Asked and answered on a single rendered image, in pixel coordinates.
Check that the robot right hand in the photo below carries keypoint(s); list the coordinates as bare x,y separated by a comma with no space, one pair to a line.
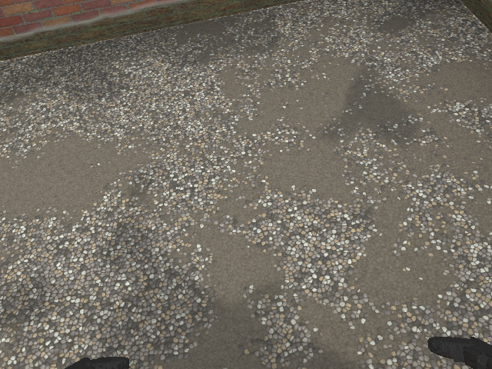
474,352

